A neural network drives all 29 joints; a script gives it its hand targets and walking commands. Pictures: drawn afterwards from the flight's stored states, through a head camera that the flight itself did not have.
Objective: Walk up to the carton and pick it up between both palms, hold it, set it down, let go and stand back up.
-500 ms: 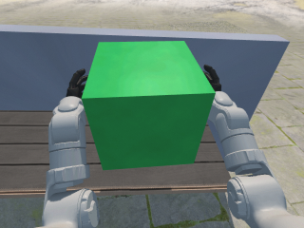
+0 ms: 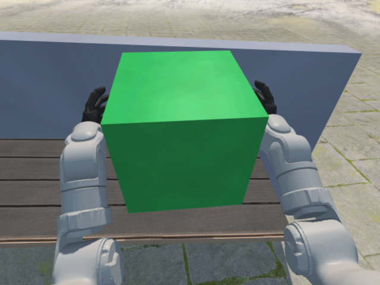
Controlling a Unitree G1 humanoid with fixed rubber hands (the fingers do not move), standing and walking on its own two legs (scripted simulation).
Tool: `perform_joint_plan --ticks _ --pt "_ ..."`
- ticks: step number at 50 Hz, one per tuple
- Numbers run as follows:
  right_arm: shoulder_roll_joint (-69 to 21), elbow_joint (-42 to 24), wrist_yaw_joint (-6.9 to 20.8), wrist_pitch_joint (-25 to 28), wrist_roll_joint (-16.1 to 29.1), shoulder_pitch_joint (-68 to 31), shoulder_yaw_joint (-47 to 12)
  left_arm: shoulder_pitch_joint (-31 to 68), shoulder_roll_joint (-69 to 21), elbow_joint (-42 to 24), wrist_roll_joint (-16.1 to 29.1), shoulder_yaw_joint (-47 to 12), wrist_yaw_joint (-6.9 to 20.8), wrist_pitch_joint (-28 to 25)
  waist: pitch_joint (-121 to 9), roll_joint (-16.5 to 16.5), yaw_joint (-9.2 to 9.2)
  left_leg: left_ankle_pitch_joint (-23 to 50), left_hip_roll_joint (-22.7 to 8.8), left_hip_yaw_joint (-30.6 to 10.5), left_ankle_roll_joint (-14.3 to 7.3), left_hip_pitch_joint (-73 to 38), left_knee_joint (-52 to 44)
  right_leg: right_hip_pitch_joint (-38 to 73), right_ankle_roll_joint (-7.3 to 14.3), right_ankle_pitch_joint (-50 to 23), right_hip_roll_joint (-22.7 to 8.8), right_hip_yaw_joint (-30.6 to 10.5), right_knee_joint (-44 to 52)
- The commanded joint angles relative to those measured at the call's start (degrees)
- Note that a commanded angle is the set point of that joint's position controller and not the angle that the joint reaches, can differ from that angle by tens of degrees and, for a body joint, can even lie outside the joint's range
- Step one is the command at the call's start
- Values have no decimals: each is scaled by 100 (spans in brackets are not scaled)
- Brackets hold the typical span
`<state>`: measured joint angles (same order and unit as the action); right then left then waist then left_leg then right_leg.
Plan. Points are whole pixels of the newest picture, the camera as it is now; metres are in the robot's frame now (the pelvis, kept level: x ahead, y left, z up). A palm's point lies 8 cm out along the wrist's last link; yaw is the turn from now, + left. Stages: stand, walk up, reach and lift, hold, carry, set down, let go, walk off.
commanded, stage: hold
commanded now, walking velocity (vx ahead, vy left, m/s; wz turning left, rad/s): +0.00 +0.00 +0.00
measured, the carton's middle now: (181, 127) +0.40 +0.01 +0.18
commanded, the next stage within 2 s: none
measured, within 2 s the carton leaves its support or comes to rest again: neither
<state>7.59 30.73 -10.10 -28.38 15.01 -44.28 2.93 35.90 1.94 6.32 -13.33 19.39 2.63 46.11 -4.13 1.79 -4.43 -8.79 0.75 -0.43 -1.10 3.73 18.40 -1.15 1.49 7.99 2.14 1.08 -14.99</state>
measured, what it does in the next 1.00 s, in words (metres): stands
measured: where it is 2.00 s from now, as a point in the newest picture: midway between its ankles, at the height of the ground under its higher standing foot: outside the picture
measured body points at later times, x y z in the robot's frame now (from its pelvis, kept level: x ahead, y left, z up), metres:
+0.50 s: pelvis +0.00 +0.00 +0.00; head -0.07 +0.02 +0.44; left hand +0.37 +0.18 +0.23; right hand +0.38 -0.16 +0.24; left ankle +0.02 +0.10 -0.75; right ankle +0.01 -0.10 -0.75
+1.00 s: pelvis +0.00 +0.00 +0.00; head -0.07 +0.01 +0.44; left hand +0.37 +0.18 +0.22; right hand +0.38 -0.16 +0.23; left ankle +0.02 +0.10 -0.75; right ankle +0.01 -0.10 -0.75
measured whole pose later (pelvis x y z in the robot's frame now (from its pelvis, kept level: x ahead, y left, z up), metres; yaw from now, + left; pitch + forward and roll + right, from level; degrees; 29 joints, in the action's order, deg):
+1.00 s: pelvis +0.00 +0.00 +0.00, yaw +0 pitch -6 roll -1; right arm 6.8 31.1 -9.6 -28.1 13.5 -44.2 3.8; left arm 37.0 2.3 7.1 -13.6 19.5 3.2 46.4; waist -4.2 1.6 -4.2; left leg -8.4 0.8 -0.7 -1.0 3.7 18.0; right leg -1.3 1.7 8.0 2.2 1.3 -15.1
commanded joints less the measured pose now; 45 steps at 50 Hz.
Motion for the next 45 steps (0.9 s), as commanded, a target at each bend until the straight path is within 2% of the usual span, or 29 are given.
perform_joint_plan --ticks 1,6,8,9,13,14,15,16,18,20,22,25,27,31,34,40,45 --pt "-3287 -1449 773 231 541 -4190 -1904 4290 -2729 -631 916 -2870 814 -369 -1720 -349 -93 706 65 30 196 -379 -247 270 -288 -760 20 -2 137" --pt "-3260 -1583 781 263 608 -4236 -1953 4355 -2822 -740 997 -2979 776 -418 -1949 -412 -120 1006 55 -14 269 -535 -168 313 -274 -945 61 25 85" --pt "-3243 -1538 781 264 579 -4232 -1926 4341 -2793 -689 989 -2969 763 -431 -1903 -394 -119 915 58 -6 262 -556 -170 254 -281 -859 52 17 106" --pt "-3241 -1468 790 267 540 -4283 -1875 4318 -2779 -526 938 -2879 770 -416 -1766 -372 -85 790 52 3 245 -441 -212 228 -280 -734 39 22 121" --pt "-3238 -1435 804 272 601 -4229 -1971 4246 -2732 -595 872 -2803 776 -402 -1799 -306 -20 966 55 14 215 -469 -206 365 -291 -910 46 6 97" --pt "-3288 -1550 802 289 630 -4291 -2017 4264 -2772 -665 913 -2859 772 -414 -1896 -301 -21 1052 66 14 226 -508 -169 389 -300 -981 54 14 73" --pt "-3364 -1850 842 348 765 -4441 -2112 4496 -2881 -1147 1088 -3012 703 -439 -2350 -410 135 1568 -18 -91 262 -674 -69 427 -231 -1099 145 85 -15" --pt "-3257 -1898 855 329 802 -4371 -2112 4450 -2836 -1081 1101 -3066 639 -399 -2322 -439 64 1742 -15 -71 288 -782 29 322 -215 -1131 149 49 34" --pt "-3258 -1926 866 317 844 -4364 -2147 4398 -2826 -1088 1113 -3049 600 -365 -2322 -367 76 1849 -20 -59 279 -839 71 282 -229 -1164 166 64 46" --pt "-3119 -1731 865 264 729 -4222 -2047 4137 -2728 -831 927 -2825 642 -294 -1989 -214 63 1693 -17 -13 226 -760 0 334 -230 -1168 140 33 95" --pt "-2990 -1421 842 196 567 -4071 -1910 3900 -2634 -601 722 -2605 761 -197 -1581 -139 43 1233 -7 35 172 -549 -162 414 -235 -968 59 -31 168" --pt "-3009 -1256 822 147 459 -4066 -1792 3924 -2582 -537 642 -2524 906 -128 -1324 -174 8 756 -1 57 135 -277 -336 513 -218 -756 -30 -90 209" --pt "-3136 -1353 816 161 475 -4147 -1796 4074 -2652 -672 759 -2684 926 -147 -1414 -293 -35 735 16 42 164 -220 -325 538 -221 -790 -56 -94 169" --pt "-3395 -1755 800 256 635 -4287 -1898 4494 -2767 -1045 1046 -3042 838 -307 -2043 -450 -116 1278 114 4 240 -484 -73 569 -318 -1378 -16 -22 31" --pt "-3434 -1857 763 256 657 -4264 -1991 4461 -2738 -1012 1061 -3045 781 -371 -2150 -422 -109 1352 135 -8 229 -561 -18 544 -367 -1546 1 7 -5" --pt "-3277 -1427 757 220 408 -4142 -1911 4027 -2601 -493 754 -2625 869 -303 -1565 -161 28 677 58 41 84 -253 -320 513 -325 -904 -25 -14 103" --pt "-3390 -1643 780 317 492 -4412 -1981 4257 -2699 -634 896 -2764 855 -338 -1846 -189 64 965 40 19 102 -364 -223 511 -283 -918 17 11 86"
